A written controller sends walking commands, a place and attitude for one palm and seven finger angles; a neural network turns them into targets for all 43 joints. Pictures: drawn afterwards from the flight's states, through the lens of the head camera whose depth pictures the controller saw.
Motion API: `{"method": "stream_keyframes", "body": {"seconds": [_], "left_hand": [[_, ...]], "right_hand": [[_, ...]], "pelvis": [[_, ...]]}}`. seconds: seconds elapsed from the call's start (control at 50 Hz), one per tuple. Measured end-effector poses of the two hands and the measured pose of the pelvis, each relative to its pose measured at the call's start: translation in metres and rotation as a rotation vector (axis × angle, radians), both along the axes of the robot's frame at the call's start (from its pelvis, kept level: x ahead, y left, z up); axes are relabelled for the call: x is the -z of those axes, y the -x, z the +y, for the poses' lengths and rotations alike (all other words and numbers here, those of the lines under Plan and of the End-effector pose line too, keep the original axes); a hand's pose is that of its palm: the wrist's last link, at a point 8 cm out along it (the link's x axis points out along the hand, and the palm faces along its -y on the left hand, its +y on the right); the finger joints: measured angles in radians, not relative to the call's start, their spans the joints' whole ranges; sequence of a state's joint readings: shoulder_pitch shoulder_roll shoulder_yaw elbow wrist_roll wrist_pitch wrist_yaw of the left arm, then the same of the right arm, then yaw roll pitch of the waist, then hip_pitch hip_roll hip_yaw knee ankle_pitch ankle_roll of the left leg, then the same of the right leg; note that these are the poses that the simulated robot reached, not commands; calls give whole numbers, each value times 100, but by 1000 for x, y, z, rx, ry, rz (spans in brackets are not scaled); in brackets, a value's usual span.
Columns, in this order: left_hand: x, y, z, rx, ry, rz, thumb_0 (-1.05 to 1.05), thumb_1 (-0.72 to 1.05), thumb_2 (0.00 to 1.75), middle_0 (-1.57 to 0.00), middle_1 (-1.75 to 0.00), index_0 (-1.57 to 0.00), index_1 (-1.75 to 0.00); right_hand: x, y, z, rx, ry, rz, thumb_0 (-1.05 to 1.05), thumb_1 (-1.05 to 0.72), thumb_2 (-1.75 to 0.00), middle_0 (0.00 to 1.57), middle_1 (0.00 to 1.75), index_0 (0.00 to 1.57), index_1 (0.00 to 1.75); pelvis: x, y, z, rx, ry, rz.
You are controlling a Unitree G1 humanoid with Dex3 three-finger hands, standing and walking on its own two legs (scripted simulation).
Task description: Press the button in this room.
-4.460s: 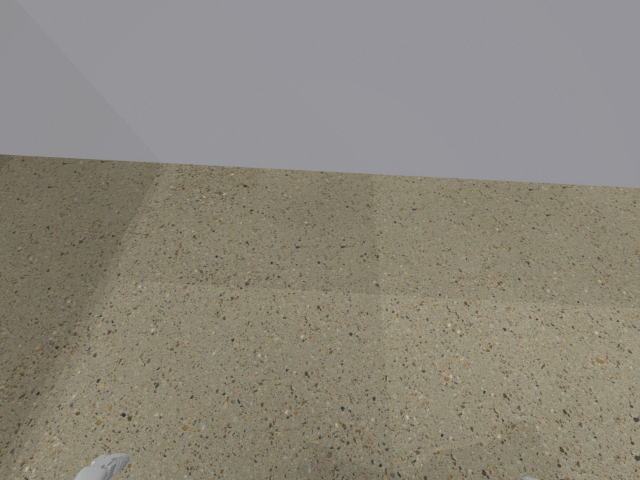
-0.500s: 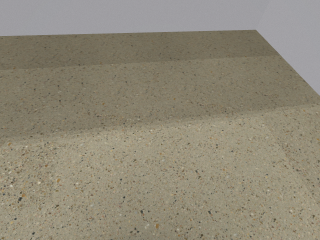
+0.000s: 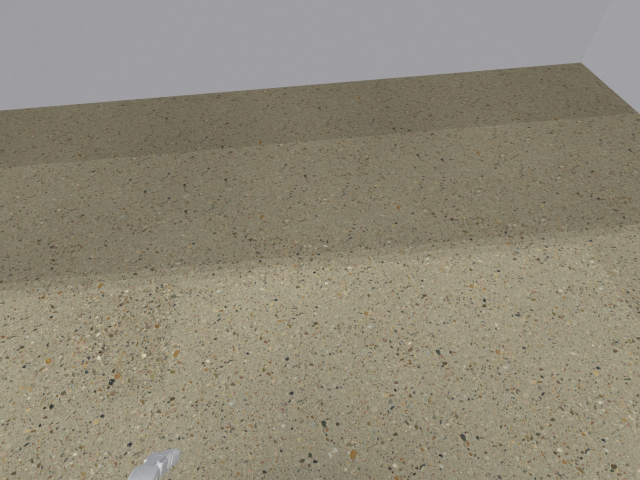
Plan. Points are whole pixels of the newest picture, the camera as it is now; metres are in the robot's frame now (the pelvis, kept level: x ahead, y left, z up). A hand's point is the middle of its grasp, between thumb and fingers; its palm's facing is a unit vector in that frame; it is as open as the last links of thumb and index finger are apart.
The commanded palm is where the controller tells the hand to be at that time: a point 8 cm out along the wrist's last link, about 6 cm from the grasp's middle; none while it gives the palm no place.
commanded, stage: turn or walk to find it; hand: left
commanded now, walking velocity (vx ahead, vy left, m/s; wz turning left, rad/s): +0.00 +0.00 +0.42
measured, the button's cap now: out of the picture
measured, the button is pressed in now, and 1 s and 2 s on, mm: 0 0 0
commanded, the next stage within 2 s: none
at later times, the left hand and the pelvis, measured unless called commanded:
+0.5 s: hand out of the picture -0.08 +0.23 -0.18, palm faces +0.32 -0.92 -0.23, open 7.4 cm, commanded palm none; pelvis -0.04 +0.02 -0.01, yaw +15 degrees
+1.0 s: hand out of the picture -0.05 +0.20 -0.14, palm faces +0.44 -0.85 -0.28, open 7.4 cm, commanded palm none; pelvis -0.06 -0.02 +0.00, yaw +27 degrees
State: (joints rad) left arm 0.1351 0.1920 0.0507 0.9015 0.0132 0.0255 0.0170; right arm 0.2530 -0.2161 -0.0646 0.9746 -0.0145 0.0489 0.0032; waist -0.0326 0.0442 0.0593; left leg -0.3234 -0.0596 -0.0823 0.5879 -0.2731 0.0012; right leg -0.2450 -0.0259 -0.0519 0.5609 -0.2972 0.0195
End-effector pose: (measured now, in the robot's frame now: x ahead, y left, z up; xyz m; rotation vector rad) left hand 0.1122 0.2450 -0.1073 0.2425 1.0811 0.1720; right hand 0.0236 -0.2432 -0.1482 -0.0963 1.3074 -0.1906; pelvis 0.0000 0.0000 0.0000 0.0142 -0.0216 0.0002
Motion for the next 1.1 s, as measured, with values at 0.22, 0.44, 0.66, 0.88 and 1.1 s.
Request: {"method": "stream_keyframes", "body": {"seconds": [0.22, 0.44, 0.66, 0.88, 1.1], "left_hand": [[-4, 82, -17, -147, 20, 71, 1, 91, 90, -20, -30, -20, -30], [36, 183, 15, -334, 90, 195, 1, 91, 90, -21, -30, -20, -30], [26, 219, 48, -424, 87, 221, 1, 91, 90, -20, -30, -20, -30], [6, 181, 27, -427, 25, 70, 1, 91, 90, -20, -30, -20, -30], [-5, 217, -25, -533, 26, 60, 1, 91, 90, -20, -30, -20, -30]], "right_hand": [[-10, 5, -30, -107, 19, 71, 1, -91, -90, 20, 29, 20, 30], [-20, -54, 16, -311, 88, -21, 1, -91, -90, 20, 29, 20, 29], [-39, -80, 75, -422, 59, -141, 1, -90, -90, 20, 29, 20, 30], [-11, -59, 46, -438, -1, -57, 1, -90, -90, 21, 30, 20, 30], [-5, -58, 4, -510, 14, 45, 1, -91, -90, 20, 29, 20, 30]], "pelvis": [[-11, 16, -16, -133, -16, -14], [3, 37, 14, -250, 19, 4], [-10, 51, 33, -307, 32, 2], [-4, 56, 4, -390, 2, 12], [-9, 59, -24, -519, -17, -3]]}}
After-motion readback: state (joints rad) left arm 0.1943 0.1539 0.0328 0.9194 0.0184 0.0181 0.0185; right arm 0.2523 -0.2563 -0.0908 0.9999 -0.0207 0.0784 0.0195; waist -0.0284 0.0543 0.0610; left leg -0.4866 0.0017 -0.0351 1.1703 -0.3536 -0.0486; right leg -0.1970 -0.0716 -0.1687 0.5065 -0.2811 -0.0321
